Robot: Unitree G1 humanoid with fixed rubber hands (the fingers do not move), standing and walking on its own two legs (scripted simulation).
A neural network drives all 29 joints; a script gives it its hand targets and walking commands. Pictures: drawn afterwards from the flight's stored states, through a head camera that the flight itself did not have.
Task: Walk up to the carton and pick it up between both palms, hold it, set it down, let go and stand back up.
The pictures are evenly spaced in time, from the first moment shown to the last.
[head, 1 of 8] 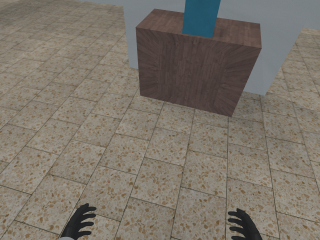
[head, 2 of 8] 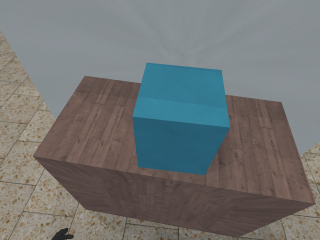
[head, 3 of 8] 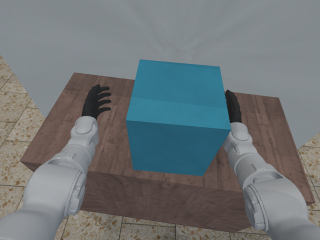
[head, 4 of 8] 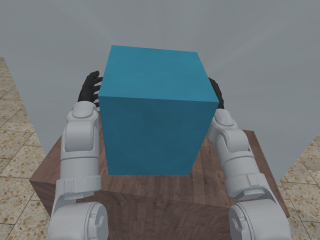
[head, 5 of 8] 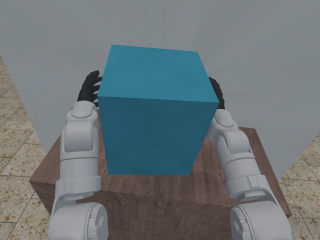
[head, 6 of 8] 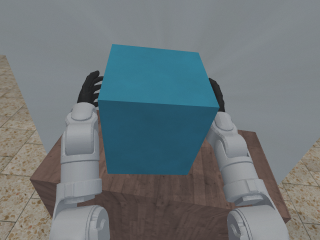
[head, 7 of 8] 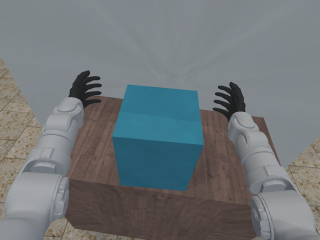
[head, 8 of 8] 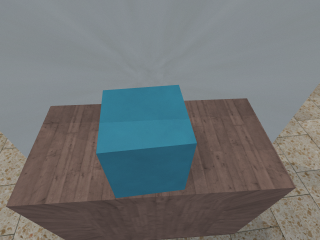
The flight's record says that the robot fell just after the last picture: no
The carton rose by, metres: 0.18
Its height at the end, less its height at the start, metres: +0.00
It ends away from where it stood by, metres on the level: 0.03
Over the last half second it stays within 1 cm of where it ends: yes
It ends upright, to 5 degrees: yes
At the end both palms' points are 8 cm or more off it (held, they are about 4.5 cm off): yes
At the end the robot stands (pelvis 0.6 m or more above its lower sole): yes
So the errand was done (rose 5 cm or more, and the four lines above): yes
